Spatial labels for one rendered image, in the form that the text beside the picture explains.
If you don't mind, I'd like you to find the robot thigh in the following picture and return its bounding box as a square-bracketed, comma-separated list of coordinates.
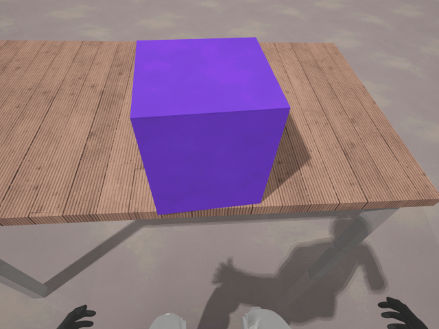
[149, 314, 187, 329]
[241, 309, 291, 329]

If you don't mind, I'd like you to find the left robot thigh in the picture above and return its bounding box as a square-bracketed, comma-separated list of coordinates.
[149, 314, 187, 329]

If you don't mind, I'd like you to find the robot right hand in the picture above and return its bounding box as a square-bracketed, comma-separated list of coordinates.
[378, 297, 428, 329]

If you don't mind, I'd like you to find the carton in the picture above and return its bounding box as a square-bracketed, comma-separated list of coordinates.
[130, 37, 290, 215]

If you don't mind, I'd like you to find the robot left hand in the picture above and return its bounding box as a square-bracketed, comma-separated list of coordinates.
[56, 305, 96, 329]

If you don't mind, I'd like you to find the table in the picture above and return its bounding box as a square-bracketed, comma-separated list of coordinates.
[0, 40, 439, 299]

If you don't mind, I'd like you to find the right robot thigh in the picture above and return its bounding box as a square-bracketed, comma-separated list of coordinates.
[241, 309, 291, 329]

